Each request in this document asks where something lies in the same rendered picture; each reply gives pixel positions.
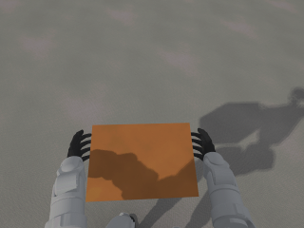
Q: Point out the robot right forearm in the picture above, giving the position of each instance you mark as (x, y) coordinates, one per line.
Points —
(228, 209)

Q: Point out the robot left shin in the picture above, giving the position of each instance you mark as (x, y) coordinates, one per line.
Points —
(124, 214)

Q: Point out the left robot thigh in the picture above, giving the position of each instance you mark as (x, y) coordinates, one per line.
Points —
(121, 222)

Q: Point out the robot left forearm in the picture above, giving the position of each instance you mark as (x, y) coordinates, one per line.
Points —
(68, 198)

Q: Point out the left robot hand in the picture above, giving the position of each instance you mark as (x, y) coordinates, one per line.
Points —
(76, 145)

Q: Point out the carton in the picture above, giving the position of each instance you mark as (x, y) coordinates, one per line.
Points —
(141, 161)

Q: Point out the right robot hand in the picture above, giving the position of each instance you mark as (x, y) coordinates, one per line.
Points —
(205, 143)

